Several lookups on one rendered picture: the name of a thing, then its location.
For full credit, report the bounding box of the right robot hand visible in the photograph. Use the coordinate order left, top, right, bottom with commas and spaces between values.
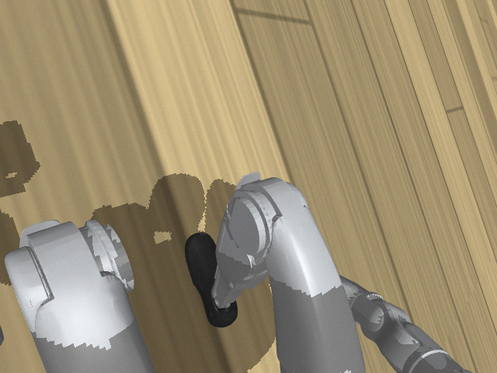
339, 275, 369, 308

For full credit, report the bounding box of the right robot foot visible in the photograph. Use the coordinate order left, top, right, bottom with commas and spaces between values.
185, 232, 238, 328

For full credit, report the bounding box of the right robot arm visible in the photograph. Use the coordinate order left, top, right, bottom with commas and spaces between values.
351, 291, 473, 373

